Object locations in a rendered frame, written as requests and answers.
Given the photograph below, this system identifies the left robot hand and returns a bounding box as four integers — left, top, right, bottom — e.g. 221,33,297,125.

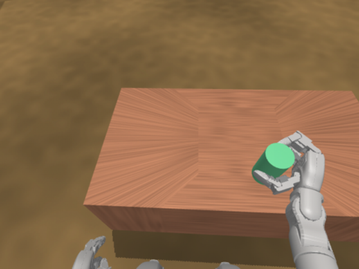
72,236,112,269

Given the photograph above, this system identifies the right robot arm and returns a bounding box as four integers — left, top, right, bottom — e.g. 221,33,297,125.
286,187,339,269

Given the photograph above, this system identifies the right robot hand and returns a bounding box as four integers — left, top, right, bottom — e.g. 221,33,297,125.
253,131,325,195

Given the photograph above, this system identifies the can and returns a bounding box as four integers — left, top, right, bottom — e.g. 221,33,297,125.
252,143,295,185

